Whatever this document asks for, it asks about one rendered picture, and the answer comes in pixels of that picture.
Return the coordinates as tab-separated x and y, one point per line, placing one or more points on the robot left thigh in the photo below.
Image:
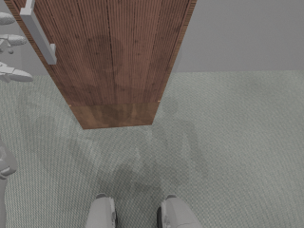
101	213

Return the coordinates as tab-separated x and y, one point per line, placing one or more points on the left robot upper arm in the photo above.
8	166

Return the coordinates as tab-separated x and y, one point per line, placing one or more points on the right robot shin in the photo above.
168	197

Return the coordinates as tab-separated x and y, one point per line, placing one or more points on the cupboard door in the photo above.
110	52

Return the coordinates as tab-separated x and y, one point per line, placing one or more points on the robot left hand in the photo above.
10	73

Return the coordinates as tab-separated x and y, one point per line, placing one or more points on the handle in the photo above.
28	16

